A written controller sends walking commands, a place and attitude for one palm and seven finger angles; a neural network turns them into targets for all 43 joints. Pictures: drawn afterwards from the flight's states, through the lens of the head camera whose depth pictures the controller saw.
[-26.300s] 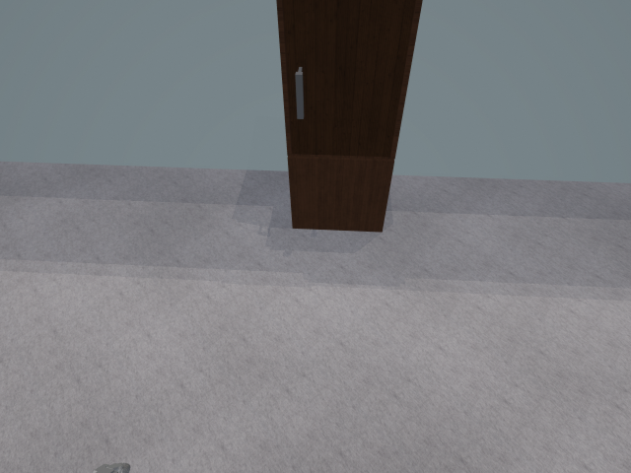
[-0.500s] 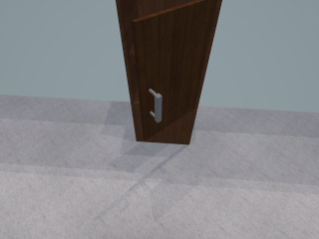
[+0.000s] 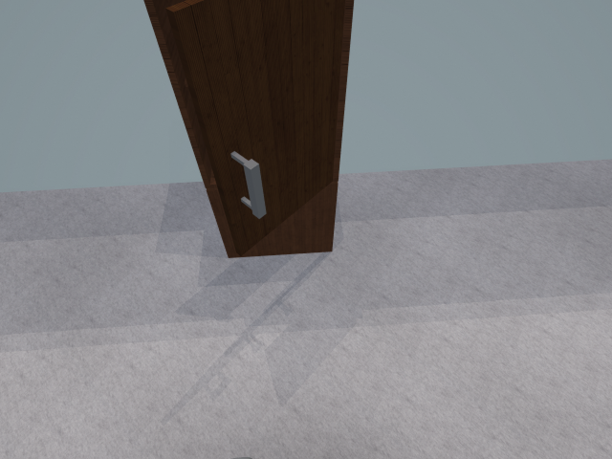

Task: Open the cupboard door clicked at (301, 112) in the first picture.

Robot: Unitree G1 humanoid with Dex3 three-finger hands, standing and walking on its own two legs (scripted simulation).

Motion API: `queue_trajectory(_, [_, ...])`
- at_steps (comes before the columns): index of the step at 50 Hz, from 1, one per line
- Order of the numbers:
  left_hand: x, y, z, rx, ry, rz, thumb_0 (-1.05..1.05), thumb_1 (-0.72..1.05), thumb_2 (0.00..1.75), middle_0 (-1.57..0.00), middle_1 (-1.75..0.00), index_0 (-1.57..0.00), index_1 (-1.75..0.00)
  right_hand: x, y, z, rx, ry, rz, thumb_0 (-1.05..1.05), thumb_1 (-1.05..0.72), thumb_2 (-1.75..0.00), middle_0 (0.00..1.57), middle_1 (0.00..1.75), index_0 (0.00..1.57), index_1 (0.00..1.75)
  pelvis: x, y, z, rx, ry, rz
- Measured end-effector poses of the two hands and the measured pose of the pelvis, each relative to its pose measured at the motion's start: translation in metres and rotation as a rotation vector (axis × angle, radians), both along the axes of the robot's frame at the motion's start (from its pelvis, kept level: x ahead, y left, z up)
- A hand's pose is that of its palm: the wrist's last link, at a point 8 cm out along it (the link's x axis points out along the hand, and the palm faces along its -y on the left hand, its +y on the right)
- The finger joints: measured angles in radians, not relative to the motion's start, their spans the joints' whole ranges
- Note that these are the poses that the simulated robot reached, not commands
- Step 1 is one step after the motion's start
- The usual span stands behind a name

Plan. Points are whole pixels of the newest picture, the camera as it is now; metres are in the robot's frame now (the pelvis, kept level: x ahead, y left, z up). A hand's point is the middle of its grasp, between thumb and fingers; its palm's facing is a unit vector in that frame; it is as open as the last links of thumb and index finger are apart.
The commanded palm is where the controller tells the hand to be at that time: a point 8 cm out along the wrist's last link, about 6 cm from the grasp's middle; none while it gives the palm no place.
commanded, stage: walk to a spot facing it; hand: left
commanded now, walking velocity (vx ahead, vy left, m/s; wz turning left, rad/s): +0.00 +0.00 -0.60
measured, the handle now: (248, 185) +0.61 +0.17 -0.09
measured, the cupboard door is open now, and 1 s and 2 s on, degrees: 43 43 43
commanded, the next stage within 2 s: none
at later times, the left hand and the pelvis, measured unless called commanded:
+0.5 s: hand out of the picture +0.09 +0.19 -0.16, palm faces -0.18 -0.95 -0.24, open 7.4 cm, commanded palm none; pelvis +0.02 +0.00 +0.01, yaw -16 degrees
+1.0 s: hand (267, 383) +0.24 +0.09 -0.15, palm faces -0.56 -0.78 -0.29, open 7.4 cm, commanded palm none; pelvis +0.02 -0.02 +0.00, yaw -35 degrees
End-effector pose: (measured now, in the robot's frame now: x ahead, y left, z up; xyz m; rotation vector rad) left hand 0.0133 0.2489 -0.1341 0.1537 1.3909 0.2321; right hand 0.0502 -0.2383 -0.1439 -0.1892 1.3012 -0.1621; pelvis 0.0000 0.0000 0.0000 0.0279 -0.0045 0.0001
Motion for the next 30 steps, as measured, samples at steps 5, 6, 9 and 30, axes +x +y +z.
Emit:
queue_trajectory(5, [0.024,-0.008,0.005,0.046,-0.06,-0.067,0.0,0.9,0.9,-0.2,-0.3,-0.2,-0.3,-0.013,-0.023,-0.014,0.016,0.01,-0.052,0.01,-0.9,-0.9,0.21,0.3,0.2,0.3,-0.003,-0.016,-0.008,0.001,-0.002,-0.045])
queue_trajectory(6, [0.026,-0.011,0.007,0.051,-0.066,-0.072,0.0,0.9,0.9,-0.2,-0.3,-0.2,-0.3,-0.013,-0.027,-0.013,0.016,0.017,-0.061,0.01,-0.9,-0.9,0.21,0.3,0.2,0.3,-0.003,-0.019,-0.007,0.0,-0.002,-0.05])
queue_trajectory(9, [0.031,-0.018,0.014,0.055,-0.062,-0.093,0.0,0.9,0.9,-0.2,-0.3,-0.2,-0.3,-0.01,-0.037,-0.004,0.009,0.004,-0.09,0.01,-0.91,-0.9,0.2,0.3,0.2,0.3,-0.002,-0.023,0.001,0.006,0.004,-0.084])
queue_trajectory(30, [0.123,0.001,-0.008,-0.025,-0.058,-0.339,0.01,0.9,0.9,-0.2,-0.3,-0.2,-0.3,0.019,-0.014,0.034,-0.092,-0.214,-0.247,0.01,-0.9,-0.9,0.2,0.3,0.2,0.3,0.026,0.013,0.0,-0.035,0.046,-0.346])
